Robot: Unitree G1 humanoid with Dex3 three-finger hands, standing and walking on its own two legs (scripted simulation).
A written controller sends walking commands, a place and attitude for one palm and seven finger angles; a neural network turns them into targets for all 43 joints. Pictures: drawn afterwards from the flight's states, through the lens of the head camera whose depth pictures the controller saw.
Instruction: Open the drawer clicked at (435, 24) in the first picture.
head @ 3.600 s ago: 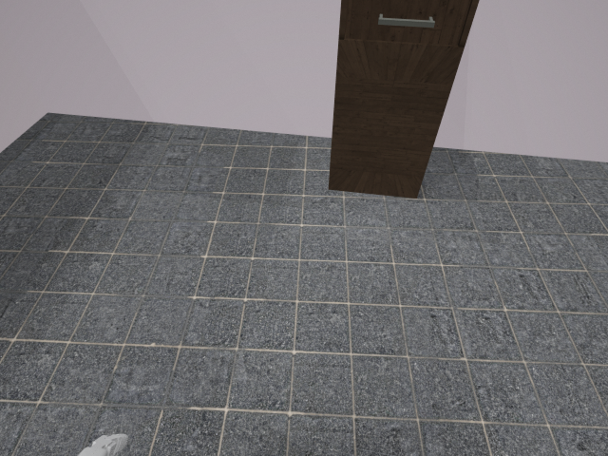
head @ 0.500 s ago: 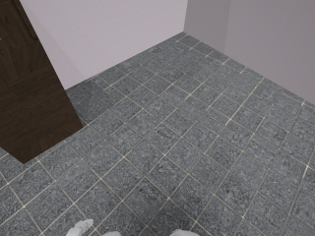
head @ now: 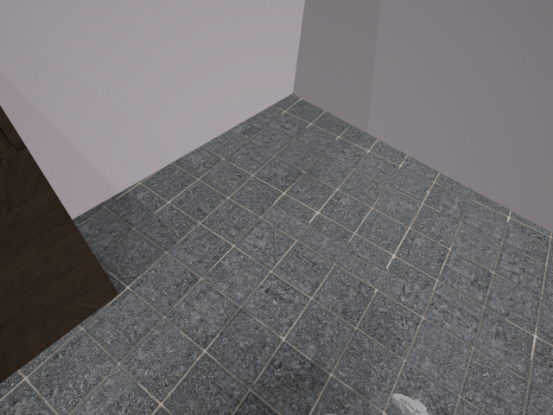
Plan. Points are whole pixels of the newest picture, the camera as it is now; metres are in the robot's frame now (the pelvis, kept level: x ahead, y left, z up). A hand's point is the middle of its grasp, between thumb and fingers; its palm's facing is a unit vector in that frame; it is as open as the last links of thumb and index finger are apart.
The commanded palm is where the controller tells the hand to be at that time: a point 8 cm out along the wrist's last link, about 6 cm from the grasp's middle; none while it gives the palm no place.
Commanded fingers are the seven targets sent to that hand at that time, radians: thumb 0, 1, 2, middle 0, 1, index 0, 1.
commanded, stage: walk to a spot facing it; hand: left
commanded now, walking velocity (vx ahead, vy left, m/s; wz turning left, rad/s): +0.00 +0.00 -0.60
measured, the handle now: out of the picture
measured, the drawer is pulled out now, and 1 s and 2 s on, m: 0.00 0.00 0.00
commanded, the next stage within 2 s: turn to face it in 0.14 s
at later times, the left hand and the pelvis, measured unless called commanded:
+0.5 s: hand (229, 347) +0.25 +0.10 -0.15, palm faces -0.17 -0.96 -0.23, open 7.4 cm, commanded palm none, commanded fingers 0.00 0.90 0.90 -0.20 -0.30 -0.20 -0.30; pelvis +0.09 -0.05 +0.00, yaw -7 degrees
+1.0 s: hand out of the picture +0.11 +0.22 -0.17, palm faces +0.21 -0.95 -0.25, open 7.4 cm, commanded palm none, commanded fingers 0.00 0.90 0.90 -0.20 -0.30 -0.20 -0.30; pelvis +0.08 +0.00 +0.01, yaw +9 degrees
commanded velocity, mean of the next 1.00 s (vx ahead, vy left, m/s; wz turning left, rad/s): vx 0.00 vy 0.00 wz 0.35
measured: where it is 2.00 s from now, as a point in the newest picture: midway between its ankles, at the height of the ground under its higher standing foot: outside the picture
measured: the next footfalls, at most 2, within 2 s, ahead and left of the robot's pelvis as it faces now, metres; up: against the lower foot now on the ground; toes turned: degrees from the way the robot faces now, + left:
right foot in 0.34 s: +0.15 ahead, -0.16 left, +0.00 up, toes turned -18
left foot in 0.74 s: +0.14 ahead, +0.08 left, +0.00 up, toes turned +11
